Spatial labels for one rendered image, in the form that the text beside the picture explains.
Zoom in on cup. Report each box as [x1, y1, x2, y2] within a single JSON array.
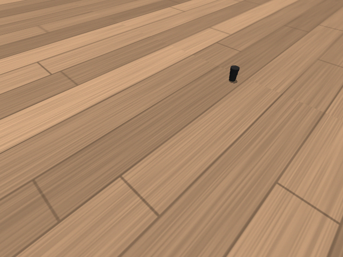
[[229, 65, 240, 81]]

